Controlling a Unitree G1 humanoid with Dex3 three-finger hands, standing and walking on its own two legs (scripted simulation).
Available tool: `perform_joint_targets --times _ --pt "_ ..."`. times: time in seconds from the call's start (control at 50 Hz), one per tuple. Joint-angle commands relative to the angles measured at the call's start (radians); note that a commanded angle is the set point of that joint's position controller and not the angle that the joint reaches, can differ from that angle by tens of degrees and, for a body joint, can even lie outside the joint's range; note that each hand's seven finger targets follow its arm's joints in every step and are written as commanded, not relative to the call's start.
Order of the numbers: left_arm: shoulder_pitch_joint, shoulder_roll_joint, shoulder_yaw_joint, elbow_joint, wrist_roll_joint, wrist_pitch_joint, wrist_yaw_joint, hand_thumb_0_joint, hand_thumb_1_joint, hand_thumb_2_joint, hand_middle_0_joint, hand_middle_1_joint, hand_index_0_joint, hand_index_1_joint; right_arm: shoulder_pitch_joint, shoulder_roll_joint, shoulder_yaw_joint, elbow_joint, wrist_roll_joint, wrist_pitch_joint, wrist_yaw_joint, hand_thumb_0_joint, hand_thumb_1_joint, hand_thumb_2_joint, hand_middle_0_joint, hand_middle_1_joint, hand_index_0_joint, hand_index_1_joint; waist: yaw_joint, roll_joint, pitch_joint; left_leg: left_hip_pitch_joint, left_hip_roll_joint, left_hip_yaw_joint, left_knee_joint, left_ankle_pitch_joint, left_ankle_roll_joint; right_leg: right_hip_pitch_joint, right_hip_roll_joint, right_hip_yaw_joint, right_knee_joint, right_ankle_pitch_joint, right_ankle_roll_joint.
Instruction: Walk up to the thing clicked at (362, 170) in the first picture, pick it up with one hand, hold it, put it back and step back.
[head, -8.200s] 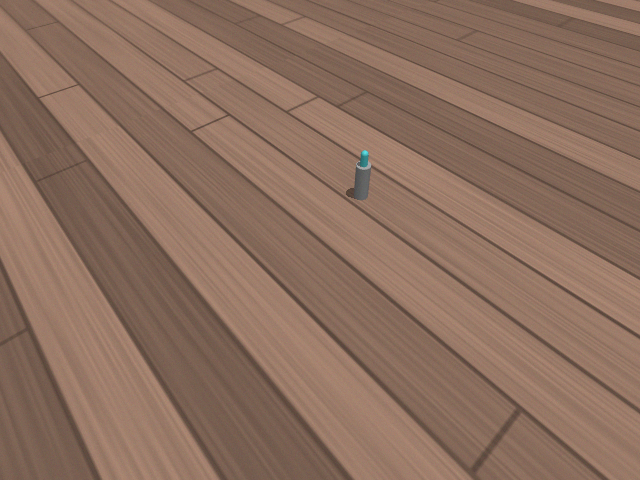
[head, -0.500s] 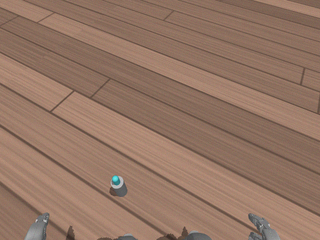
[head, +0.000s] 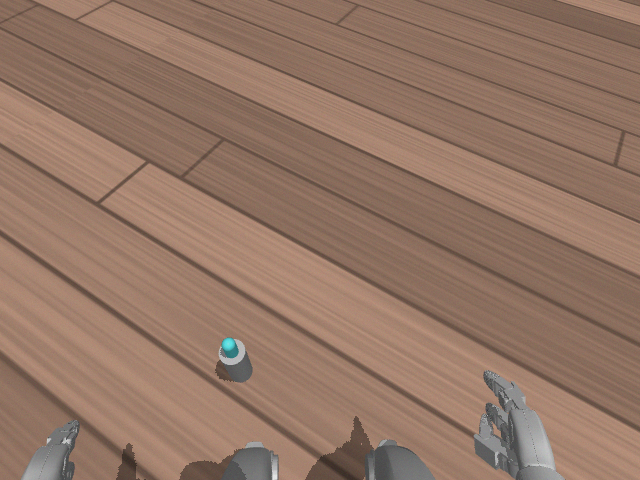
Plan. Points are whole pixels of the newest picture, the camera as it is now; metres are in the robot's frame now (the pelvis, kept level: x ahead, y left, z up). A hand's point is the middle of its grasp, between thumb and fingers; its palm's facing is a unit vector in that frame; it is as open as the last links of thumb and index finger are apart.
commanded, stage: go down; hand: left
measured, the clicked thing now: (235, 358) +0.43 +0.20 -0.57
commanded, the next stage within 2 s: approach in 2.00 s
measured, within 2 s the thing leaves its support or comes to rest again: neither
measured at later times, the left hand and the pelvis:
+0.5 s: hand (96, 409) +0.24 +0.34 -0.18, palm faces +0.14 -0.97 -0.22, open 17.5 cm; pelvis -0.05 +0.00 -0.11, yaw -1 degrees
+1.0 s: hand (98, 377) +0.30 +0.37 -0.23, palm faces +0.15 -0.98 -0.14, open 17.6 cm; pelvis -0.08 -0.01 -0.21, yaw -3 degrees
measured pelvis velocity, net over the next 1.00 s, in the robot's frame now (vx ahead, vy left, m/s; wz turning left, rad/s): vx -0.08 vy -0.01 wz -0.05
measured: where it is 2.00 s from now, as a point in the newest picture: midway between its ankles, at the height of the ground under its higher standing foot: outside the picture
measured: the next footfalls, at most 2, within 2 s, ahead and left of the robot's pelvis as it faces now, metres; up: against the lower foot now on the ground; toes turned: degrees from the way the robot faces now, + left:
none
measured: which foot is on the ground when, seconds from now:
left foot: down 0.00-1.00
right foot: down 0.00-1.00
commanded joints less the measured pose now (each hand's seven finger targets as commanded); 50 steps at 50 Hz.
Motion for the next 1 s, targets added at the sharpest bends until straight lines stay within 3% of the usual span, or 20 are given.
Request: perform_joint_targets --times 0.0,0.02,0.04,0.08,0.18,0.3,0.32,0.38,0.42,0.46,0.52,0.56,0.58,0.66,0.7,0.74,0.86,0.92,0.94,0.98 --pt "0.013 0.195 0.095 -0.163 -0.013 -0.055 -0.008 0.000 -0.514 0.043 -0.070 -0.058 -0.069 -0.059 0.006 -0.156 -0.065 -0.133 0.000 -0.053 -0.014 0.000 -0.903 -0.898 0.200 0.300 0.200 0.300 -0.002 0.080 -0.213 0.130 -0.026 -0.007 -0.125 0.403 0.006 0.109 0.035 0.009 -0.080 0.315 -0.038" --pt "0.049 0.213 0.126 -0.112 -0.010 -0.060 -0.005 0.000 -0.504 0.043 -0.068 -0.055 -0.068 -0.055 0.011 -0.162 -0.067 -0.132 -0.001 -0.056 -0.014 0.000 -0.910 -0.899 0.200 0.300 0.200 0.300 0.000 0.072 -0.221 0.125 -0.025 -0.011 -0.122 0.403 0.007 0.104 0.035 0.008 -0.071 0.309 -0.040" --pt "0.047 0.212 0.126 -0.123 -0.017 -0.072 -0.015 0.000 -0.500 0.049 -0.067 -0.054 -0.066 -0.056 0.008 -0.159 -0.065 -0.127 -0.001 -0.058 -0.011 0.000 -0.910 -0.900 0.200 0.300 0.200 0.300 0.009 0.088 -0.212 0.113 -0.024 -0.013 -0.120 0.402 0.004 0.089 0.036 0.007 -0.058 0.296 -0.042" --pt "0.003 0.233 0.138 -0.112 -0.019 -0.097 -0.026 0.000 -0.510 0.027 -0.071 -0.043 -0.071 -0.044 0.011 -0.161 -0.066 -0.125 -0.004 -0.066 -0.011 0.000 -0.916 -0.901 0.200 0.300 0.200 0.300 -0.007 0.087 -0.208 0.084 -0.026 -0.010 -0.094 0.366 0.009 0.063 0.034 0.013 -0.047 0.285 -0.039" --pt "-0.224 0.290 0.191 0.005 -0.042 -0.233 -0.062 0.000 -0.523 0.037 -0.064 -0.038 -0.065 -0.038 -0.005 -0.178 -0.068 -0.099 -0.008 -0.098 -0.006 0.000 -0.938 -0.905 0.200 0.300 0.200 0.300 -0.022 0.047 -0.156 -0.071 -0.029 0.001 -0.011 0.156 0.023 -0.094 0.027 0.034 0.015 0.122 -0.036" --pt "-0.391 0.440 0.301 0.132 -0.090 -0.438 -0.191 0.000 -0.512 0.001 -0.073 -0.016 -0.073 -0.012 -0.011 -0.214 -0.068 -0.080 -0.007 -0.116 0.003 0.000 -0.948 -0.906 0.200 0.299 0.200 0.299 0.014 0.118 -0.314 -0.203 -0.035 -0.006 0.128 0.106 0.020 -0.238 0.014 0.063 0.182 0.065 -0.047" --pt "-0.400 0.419 0.296 0.188 -0.097 -0.459 -0.212 0.000 -0.532 0.000 -0.076 -0.015 -0.075 -0.012 0.000 -0.220 -0.070 -0.076 -0.008 -0.112 0.003 0.000 -0.933 -0.902 0.200 0.299 0.200 0.299 0.005 0.100 -0.354 -0.211 -0.033 -0.011 0.147 0.124 0.018 -0.242 0.013 0.062 0.202 0.079 -0.046" --pt "-0.440 0.471 0.341 0.277 -0.110 -0.503 -0.261 0.000 -0.611 0.000 -0.080 0.000 -0.075 0.000 0.002 -0.244 -0.069 -0.066 -0.008 -0.102 0.006 0.000 -0.900 -0.894 0.200 0.299 0.200 0.299 0.024 0.115 -0.405 -0.234 -0.028 -0.028 0.179 0.115 0.012 -0.307 0.016 0.056 0.257 0.067 -0.050" --pt "-0.483 0.518 0.387 0.306 -0.123 -0.534 -0.289 0.000 -0.594 0.000 -0.071 0.000 -0.068 0.000 0.014 -0.255 -0.069 -0.046 -0.009 -0.090 0.009 0.000 -0.889 -0.892 0.200 0.299 0.200 0.299 0.036 0.116 -0.476 -0.261 -0.031 -0.029 0.232 0.180 0.015 -0.317 0.013 0.053 0.299 0.110 -0.051" --pt "-0.468 0.515 0.403 0.402 -0.128 -0.556 -0.321 0.000 -0.573 0.000 -0.060 0.000 -0.058 0.000 0.011 -0.268 -0.065 -0.031 -0.012 -0.080 0.018 0.000 -0.892 -0.894 0.200 0.299 0.200 0.299 0.048 0.105 -0.483 -0.267 -0.030 -0.039 0.266 0.250 0.015 -0.378 0.021 0.026 0.360 0.151 -0.060" --pt "-0.572 0.591 0.450 0.407 -0.132 -0.604 -0.359 0.000 -0.581 0.000 -0.055 -0.008 -0.055 -0.005 0.006 -0.279 -0.064 -0.014 -0.018 -0.069 0.020 0.000 -0.888 -0.894 0.200 0.299 0.200 0.299 0.044 0.128 -0.499 -0.299 -0.027 -0.047 0.308 0.232 0.017 -0.448 0.022 0.023 0.407 0.132 -0.063" --pt "-0.650 0.607 0.452 0.408 -0.140 -0.636 -0.387 0.000 -0.565 0.019 -0.048 -0.019 -0.049 -0.015 -0.002 -0.281 -0.063 -0.011 -0.022 -0.068 0.023 0.000 -0.888 -0.895 0.200 0.300 0.200 0.300 0.026 0.123 -0.500 -0.348 -0.026 -0.049 0.334 0.159 0.018 -0.485 0.021 0.027 0.426 0.081 -0.060" --pt "-0.669 0.642 0.484 0.406 -0.147 -0.650 -0.394 0.000 -0.573 0.027 -0.048 -0.019 -0.048 -0.019 -0.002 -0.288 -0.064 -0.006 -0.024 -0.066 0.021 0.000 -0.884 -0.895 0.200 0.300 0.200 0.300 0.031 0.104 -0.507 -0.378 -0.026 -0.044 0.355 0.143 0.022 -0.478 0.019 0.038 0.428 0.072 -0.056" --pt "-0.780 0.666 0.489 0.451 -0.154 -0.682 -0.437 0.000 -0.573 0.042 -0.045 -0.031 -0.043 -0.032 0.009 -0.300 -0.054 0.014 -0.027 -0.061 0.022 0.000 -0.887 -0.898 0.200 0.300 0.200 0.300 0.009 0.142 -0.538 -0.388 -0.022 -0.064 0.393 0.092 0.020 -0.596 0.021 0.022 0.491 0.030 -0.060" --pt "-0.798 0.719 0.522 0.468 -0.152 -0.688 -0.451 0.000 -0.570 0.053 -0.047 -0.036 -0.042 -0.040 0.010 -0.307 -0.048 0.015 -0.031 -0.057 0.019 0.000 -0.880 -0.897 0.200 0.300 0.200 0.300 0.020 0.149 -0.565 -0.417 -0.027 -0.058 0.422 0.103 0.021 -0.593 0.018 0.026 0.509 0.035 -0.060" --pt "-0.837 0.705 0.502 0.493 -0.154 -0.690 -0.472 0.000 -0.562 0.057 -0.043 -0.040 -0.041 -0.042 0.015 -0.314 -0.041 0.023 -0.031 -0.054 0.022 0.000 -0.882 -0.898 0.200 0.300 0.200 0.300 0.005 0.165 -0.561 -0.415 -0.022 -0.072 0.428 0.079 0.017 -0.649 0.019 0.015 0.539 0.015 -0.063" --pt "-0.899 0.801 0.550 0.527 -0.154 -0.685 -0.501 0.000 -0.582 0.070 -0.044 -0.057 -0.043 -0.059 0.015 -0.322 -0.027 0.026 -0.033 -0.044 0.023 0.000 -0.878 -0.898 0.200 0.300 0.200 0.300 0.012 0.165 -0.568 -0.522 -0.026 -0.059 0.490 0.007 0.023 -0.670 0.018 0.018 0.581 -0.032 -0.058" --pt "-0.935 0.817 0.557 0.510 -0.163 -0.684 -0.513 0.000 -0.589 0.074 -0.039 -0.060 -0.041 -0.060 0.018 -0.324 -0.019 0.030 -0.032 -0.039 0.027 0.000 -0.877 -0.898 0.200 0.300 0.200 0.300 0.011 0.174 -0.584 -0.544 -0.026 -0.054 0.521 0.023 0.023 -0.688 0.019 0.017 0.610 -0.022 -0.058" --pt "-0.919 0.847 0.584 0.526 -0.165 -0.680 -0.514 0.000 -0.590 0.068 -0.046 -0.059 -0.044 -0.062 0.021 -0.329 -0.016 0.029 -0.034 -0.037 0.027 0.000 -0.878 -0.899 0.200 0.300 0.200 0.300 0.021 0.171 -0.600 -0.550 -0.027 -0.049 0.535 0.060 0.023 -0.668 0.019 0.016 0.620 0.002 -0.058" --pt "-0.940 0.858 0.576 0.535 -0.163 -0.676 -0.523 0.000 -0.610 0.071 -0.042 -0.063 -0.042 -0.065 0.014 -0.332 -0.011 0.031 -0.034 -0.036 0.029 0.000 -0.880 -0.899 0.200 0.300 0.200 0.300 0.013 0.162 -0.590 -0.577 -0.027 -0.045 0.560 0.065 0.026 -0.687 0.021 0.014 0.634 0.004 -0.059"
